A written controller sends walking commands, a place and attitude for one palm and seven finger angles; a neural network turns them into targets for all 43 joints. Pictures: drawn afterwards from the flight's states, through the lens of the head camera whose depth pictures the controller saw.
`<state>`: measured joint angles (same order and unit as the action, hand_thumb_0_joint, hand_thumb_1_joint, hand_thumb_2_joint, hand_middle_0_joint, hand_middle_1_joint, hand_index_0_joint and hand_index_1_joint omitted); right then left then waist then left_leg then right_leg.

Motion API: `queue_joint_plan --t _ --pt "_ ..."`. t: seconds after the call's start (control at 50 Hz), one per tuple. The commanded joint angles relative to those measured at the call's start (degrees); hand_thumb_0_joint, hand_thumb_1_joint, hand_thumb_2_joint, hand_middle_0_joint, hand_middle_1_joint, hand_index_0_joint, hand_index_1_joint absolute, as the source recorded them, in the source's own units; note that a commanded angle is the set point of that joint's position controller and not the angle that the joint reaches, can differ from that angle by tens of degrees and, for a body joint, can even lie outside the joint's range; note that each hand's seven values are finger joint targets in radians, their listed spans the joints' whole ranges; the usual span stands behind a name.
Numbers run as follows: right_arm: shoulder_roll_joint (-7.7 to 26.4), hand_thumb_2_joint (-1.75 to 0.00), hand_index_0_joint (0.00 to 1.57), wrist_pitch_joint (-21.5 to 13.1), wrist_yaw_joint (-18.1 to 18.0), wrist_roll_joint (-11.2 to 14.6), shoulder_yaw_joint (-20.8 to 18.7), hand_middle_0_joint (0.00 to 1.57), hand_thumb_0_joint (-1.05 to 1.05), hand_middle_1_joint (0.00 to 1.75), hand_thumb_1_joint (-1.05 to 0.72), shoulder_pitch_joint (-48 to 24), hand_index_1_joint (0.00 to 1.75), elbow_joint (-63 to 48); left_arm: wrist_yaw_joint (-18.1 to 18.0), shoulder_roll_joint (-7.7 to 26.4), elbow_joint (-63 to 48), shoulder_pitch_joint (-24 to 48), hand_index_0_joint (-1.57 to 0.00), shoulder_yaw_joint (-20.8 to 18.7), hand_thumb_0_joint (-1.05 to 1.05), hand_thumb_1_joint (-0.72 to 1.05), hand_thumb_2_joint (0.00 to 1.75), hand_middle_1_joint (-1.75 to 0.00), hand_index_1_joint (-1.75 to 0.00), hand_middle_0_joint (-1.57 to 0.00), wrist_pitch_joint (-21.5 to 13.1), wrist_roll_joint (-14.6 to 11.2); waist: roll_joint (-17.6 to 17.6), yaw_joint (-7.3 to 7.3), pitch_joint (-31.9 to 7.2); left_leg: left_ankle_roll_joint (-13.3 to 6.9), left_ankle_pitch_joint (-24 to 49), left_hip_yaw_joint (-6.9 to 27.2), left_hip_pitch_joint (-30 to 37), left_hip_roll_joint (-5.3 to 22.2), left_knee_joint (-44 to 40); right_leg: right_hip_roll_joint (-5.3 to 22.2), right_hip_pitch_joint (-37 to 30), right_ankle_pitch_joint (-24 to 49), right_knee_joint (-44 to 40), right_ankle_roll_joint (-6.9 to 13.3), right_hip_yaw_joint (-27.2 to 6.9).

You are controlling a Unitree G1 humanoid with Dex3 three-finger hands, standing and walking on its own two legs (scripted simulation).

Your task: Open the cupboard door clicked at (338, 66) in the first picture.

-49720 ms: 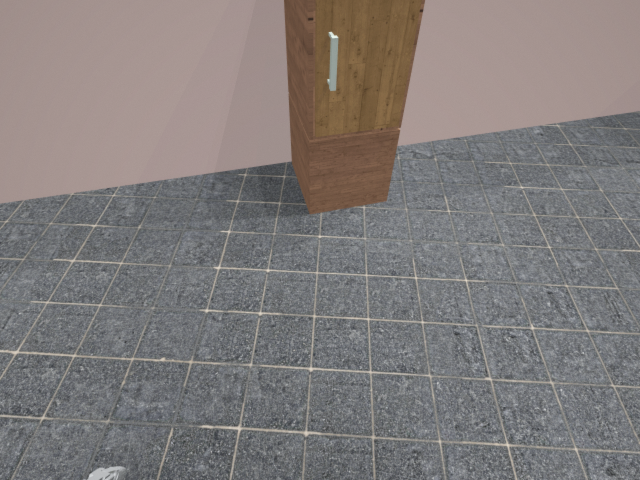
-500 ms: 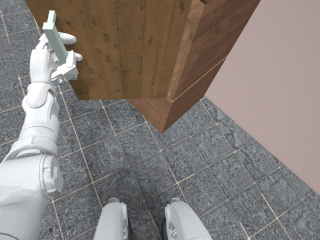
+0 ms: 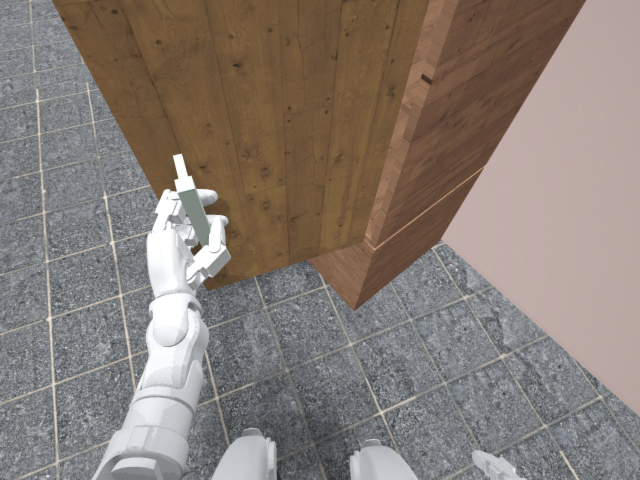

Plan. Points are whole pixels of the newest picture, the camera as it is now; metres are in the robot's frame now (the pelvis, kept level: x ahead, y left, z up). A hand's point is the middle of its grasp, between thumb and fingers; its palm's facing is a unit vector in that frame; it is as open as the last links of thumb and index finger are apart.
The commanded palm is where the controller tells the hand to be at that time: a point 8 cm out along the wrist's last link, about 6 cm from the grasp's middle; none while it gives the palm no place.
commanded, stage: pull the door open along its arc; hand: left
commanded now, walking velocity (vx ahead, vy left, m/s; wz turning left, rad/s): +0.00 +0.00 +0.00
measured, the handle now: (198, 213) +0.44 +0.16 +0.03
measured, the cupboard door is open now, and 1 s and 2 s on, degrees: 71 100 100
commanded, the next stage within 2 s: open thumb and fingers to let go in 0.54 s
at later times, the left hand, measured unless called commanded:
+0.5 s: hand (298, 324) +0.29 +0.03 +0.03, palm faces +0.31 -0.95 -0.02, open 6.0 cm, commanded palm +0.22 +0.06 +0.03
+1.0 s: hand (302, 325) +0.29 +0.02 +0.03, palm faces +0.38 -0.93 -0.03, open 9.2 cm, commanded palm +0.25 +0.06 +0.03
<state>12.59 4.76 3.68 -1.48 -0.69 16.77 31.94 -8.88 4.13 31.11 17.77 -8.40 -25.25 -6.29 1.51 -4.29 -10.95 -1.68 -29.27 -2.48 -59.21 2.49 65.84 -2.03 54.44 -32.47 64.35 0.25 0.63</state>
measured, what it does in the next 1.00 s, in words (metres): shifts its weight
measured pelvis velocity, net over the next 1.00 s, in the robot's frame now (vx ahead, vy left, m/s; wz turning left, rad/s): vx -0.01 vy -0.06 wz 0.10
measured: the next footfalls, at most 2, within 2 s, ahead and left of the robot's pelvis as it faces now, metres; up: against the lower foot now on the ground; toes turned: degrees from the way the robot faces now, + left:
none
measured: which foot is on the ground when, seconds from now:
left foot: down 0.00-1.00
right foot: down 0.00-1.00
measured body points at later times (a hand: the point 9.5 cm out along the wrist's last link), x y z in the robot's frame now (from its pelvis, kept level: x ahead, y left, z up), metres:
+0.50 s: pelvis -0.01 -0.04 +0.00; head +0.06 -0.05 +0.45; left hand +0.27 +0.08 +0.04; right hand +0.17 -0.24 -0.11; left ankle +0.01 +0.10 -0.65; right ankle -0.02 -0.12 -0.65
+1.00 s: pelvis -0.01 -0.06 +0.00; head +0.06 -0.08 +0.44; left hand +0.27 +0.07 +0.03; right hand +0.17 -0.27 -0.13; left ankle +0.01 +0.10 -0.65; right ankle -0.02 -0.12 -0.65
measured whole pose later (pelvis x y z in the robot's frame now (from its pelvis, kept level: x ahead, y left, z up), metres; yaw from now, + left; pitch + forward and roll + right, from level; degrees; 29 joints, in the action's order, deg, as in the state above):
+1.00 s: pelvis -0.01 -0.06 +0.00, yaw +6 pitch +19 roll +2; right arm 11.0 -2.0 1.6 -4.5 -1.3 10.8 34.9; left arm -31.5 -6.4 19.6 -0.3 11.7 -24.3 5.5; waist 2.0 -0.8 -11.0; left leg 2.8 -26.9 1.9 -56.6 0.5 64.8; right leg -0.5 52.2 -34.8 68.1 5.1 5.2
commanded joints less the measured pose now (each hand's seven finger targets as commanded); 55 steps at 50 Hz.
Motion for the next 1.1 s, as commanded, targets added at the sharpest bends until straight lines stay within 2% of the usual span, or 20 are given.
queue_joint_plan --t 0.0,0.06,0.12,0.16,0.28,0.4,0.42,0.46,0.52,0.58,0.62,0.68,0.7,0.8,0.84,0.86,0.9,0.94,1.02,1.08 --pt "6.3 -0.90 0.20 -1.6 0.4 -2.1 -2.8 0.20 0.00 0.30 -0.90 2.2 0.30 -5.4 -15.3 1.5 -14.2 3.1 -0.40 -0.2 0.00 0.90 0.90 -1.35 -1.35 -0.40 -4.2 5.4 -0.3 3.69 -21.1 2.1 29.8 3.3 19.6 -1.3 -5.3 -0.4 -10.3 30.9 -3.8 1.1 2.7" --pt "6.0 -0.90 0.20 -1.5 0.5 -3.1 -3.1 0.20 0.00 0.30 -0.90 0.5 0.30 -5.2 -22.1 -2.5 -14.9 4.4 -0.40 4.9 0.00 0.90 0.90 -1.35 -1.35 -0.40 -3.8 11.1 -2.4 2.37 -20.0 1.9 26.5 3.8 18.7 -1.5 -4.8 -0.4 -9.1 28.7 -4.1 1.2 2.7" --pt "5.3 -0.90 0.20 -1.8 0.2 -3.4 -3.2 0.20 0.00 0.30 -0.90 -1.5 0.30 -5.0 -23.6 -6.1 -15.6 4.1 -0.40 10.3 0.00 0.90 0.90 -1.35 -1.35 -0.40 -3.8 14.6 -2.7 1.93 -20.2 1.6 23.6 3.6 19.2 -1.8 -5.2 0.0 -9.8 27.8 -5.1 1.4 2.5" --pt "4.9 -0.90 0.20 -2.2 -0.2 -3.5 -3.2 0.20 0.00 0.30 -0.90 -2.5 0.30 -5.5 -23.3 -7.7 -17.4 2.4 -0.40 12.6 0.00 0.90 0.90 -1.35 -1.35 -0.40 -3.7 14.7 -1.4 2.35 -21.1 1.4 23.0 3.1 19.8 -2.1 -5.2 0.1 -11.1 28.1 -5.9 1.6 1.9" --pt "3.6 -0.90 0.20 -4.1 -1.0 -3.0 -2.5 0.20 0.00 0.30 -0.90 -5.7 0.30 -6.0 -22.3 -13.5 -19.5 -5.1 -0.40 18.7 0.00 0.90 0.90 -1.35 -1.35 -0.40 -3.3 12.9 -3.6 2.93 -18.1 1.3 20.1 2.9 19.5 -2.5 -6.4 0.7 -12.8 27.0 -7.9 1.5 1.9" --pt "2.4 -0.90 0.20 -7.2 -1.0 -3.2 -1.7 0.20 0.00 0.30 -0.90 -7.6 0.30 -7.1 -22.6 -17.1 -23.7 -13.7 -0.40 23.8 0.00 0.90 0.90 -1.35 -1.35 -0.40 -2.4 14.9 -6.4 2.89 -15.7 1.1 17.3 2.9 17.3 -2.9 -6.1 1.6 -13.4 26.7 -8.7 1.2 1.2" --pt "2.2 -0.90 0.20 -7.8 -1.1 -3.2 -1.6 0.20 0.00 0.30 -0.90 -7.9 0.30 -7.0 -22.9 -17.6 -24.7 -14.4 -0.40 24.4 0.00 0.90 0.90 -1.35 -1.35 -0.40 -2.3 15.2 -5.4 2.97 -16.1 1.2 16.8 2.8 17.2 -3.0 -5.9 1.8 -13.4 26.6 -8.8 1.1 0.9" --pt "2.0 -0.90 0.20 -8.8 -1.0 -2.9 -1.4 0.20 0.00 0.30 -0.90 -8.7 0.30 -7.6 -22.9 -19.0 -25.5 -18.5 -0.40 25.6 0.00 0.90 0.90 -1.35 -1.35 -0.40 -1.2 14.7 -6.1 3.69 -15.6 1.3 16.3 3.2 16.5 -3.2 -6.2 2.0 -14.4 26.4 -9.2 1.2 0.8" --pt "1.4 -0.90 0.20 -10.1 -1.0 -2.7 -0.8 0.20 0.00 0.30 -0.90 -9.7 0.30 -7.8 -22.9 -20.7 -27.4 -22.3 -0.40 26.8 0.00 0.90 0.90 -1.35 -1.35 -0.40 0.4 13.2 -7.3 3.59 -15.2 1.5 14.5 3.0 16.0 -3.6 -5.9 2.9 -15.3 28.1 -10.5 0.2 -0.4" --pt "1.9 -0.90 0.20 -10.3 -1.5 -2.8 -0.8 0.20 0.00 0.30 -0.90 -9.1 0.30 -6.6 -24.2 -17.6 -26.6 -15.7 -0.40 23.8 0.00 0.90 0.90 -1.35 -1.35 -0.40 1.0 13.7 -5.9 2.48 -13.2 1.6 13.4 3.3 14.6 -3.6 -4.8 3.5 -13.4 27.0 -11.0 -0.1 -1.7" --pt "2.2 -0.90 0.20 -10.1 -2.2 -3.1 -0.7 0.20 0.00 0.30 -0.90 -8.8 0.30 -4.9 -25.1 -13.9 -24.4 -6.1 -0.40 20.5 0.00 0.90 0.90 -1.35 -1.35 -0.40 0.2 14.0 -6.7 1.00 -11.1 1.5 11.3 3.6 12.5 -3.7 -3.5 4.2 -11.1 24.2 -11.5 -0.6 -3.2" --pt "1.9 -0.90 0.20 -10.2 -2.4 -3.4 -1.2 0.20 0.00 0.30 -0.90 -8.6 0.30 -5.1 -24.5 -15.0 -23.4 -8.0 -0.38 20.6 0.00 0.69 0.81 -1.33 -1.33 -0.38 -1.1 13.7 -6.2 2.37 -15.6 1.6 12.2 3.6 11.9 -4.0 -3.0 4.8 -14.1 27.2 -11.0 -0.9 -4.6" --pt "1.9 -0.90 0.20 -10.1 -2.4 -3.3 -1.2 0.20 0.00 0.30 -0.90 -8.3 0.30 -5.2 -24.1 -14.5 -22.6 -9.6 -0.38 20.0 0.00 0.62 0.78 -1.32 -1.32 -0.38 -1.2 13.4 -7.7 2.59 -15.9 1.6 12.8 3.6 11.6 -4.0 -3.1 5.0 -15.4 29.5 -10.9 -1.1 -4.9" --pt "2.2 -0.90 0.20 -9.4 -2.4 -3.0 -1.7 0.20 0.00 0.30 -0.90 -7.5 0.30 -5.4 -22.6 -14.7 -23.5 -9.4 -0.35 20.7 0.00 0.27 0.63 -1.28 -1.28 -0.35 -1.7 12.8 -9.4 2.11 -17.3 1.6 13.9 3.5 11.4 -4.0 -3.0 5.5 -17.5 33.9 -10.6 -1.5 -5.3" --pt "2.3 -0.90 0.20 -9.3 -2.4 -2.9 -1.7 0.20 0.00 0.30 -0.90 -7.7 0.30 -5.2 -22.3 -14.8 -24.2 -8.4 -0.35 21.1 0.00 0.13 0.57 -1.27 -1.27 -0.35 -2.0 12.5 -9.0 1.84 -16.9 1.5 13.0 3.5 11.1 -4.0 -2.9 5.7 -17.2 33.0 -11.0 -1.7 -5.7" --pt "2.4 -0.90 0.20 -9.2 -2.5 -2.9 -1.8 0.20 0.00 0.30 -0.90 -7.6 0.30 -5.4 -22.2 -14.1 -23.6 -9.8 -0.34 20.5 0.00 0.06 0.54 -1.26 -1.26 -0.34 -2.1 12.8 -8.8 2.58 -16.6 1.5 13.3 3.7 10.9 -4.0 -3.1 5.4 -17.2 31.9 -10.8 -1.2 -5.4" --pt "2.5 -0.90 0.20 -9.2 -2.5 -3.0 -1.8 0.20 0.00 0.30 -0.90 -7.8 0.30 -5.0 -22.2 -14.6 -23.6 -7.1 -0.33 21.2 0.00 -0.08 0.48 -1.24 -1.24 -0.33 -2.6 12.8 -8.5 1.48 -15.8 1.4 12.4 3.6 10.9 -3.9 -2.8 5.5 -15.3 30.0 -11.0 -1.3 -5.3" --pt "2.6 -0.90 0.20 -9.3 -2.5 -3.0 -1.9 0.20 0.00 0.30 -0.90 -8.1 0.30 -4.9 -22.5 -14.6 -23.1 -6.0 -0.32 21.3 0.00 -0.22 0.42 -1.23 -1.23 -0.32 -3.2 13.1 -8.0 1.62 -15.5 1.3 11.2 3.7 11.1 -3.8 -2.8 5.2 -13.7 26.2 -11.0 -1.0 -5.0" --pt "2.6 -0.90 0.20 -9.4 -2.7 -3.1 -1.9 0.20 0.00 0.30 -0.90 -7.9 0.30 -4.9 -23.0 -14.7 -22.4 -4.7 -0.30 21.4 0.00 -0.50 0.30 -1.20 -1.20 -0.30 -3.5 13.4 -7.7 1.76 -16.7 1.2 11.5 3.7 11.4 -3.8 -2.7 4.9 -13.4 25.3 -10.5 -0.8 -4.6" --pt "2.7 -0.90 0.20 -9.2 -2.8 -3.1 -1.9 0.20 0.00 0.30 -0.90 -8.0 0.30 -5.1 -23.1 -13.8 -21.9 -4.9 -0.29 20.3 0.00 -0.50 0.30 -1.15 -1.15 -0.29 -3.2 12.9 -8.2 2.07 -17.0 1.2 11.5 3.5 11.2 -3.9 -2.9 4.9 -14.1 25.1 -10.8 -0.8 -4.7"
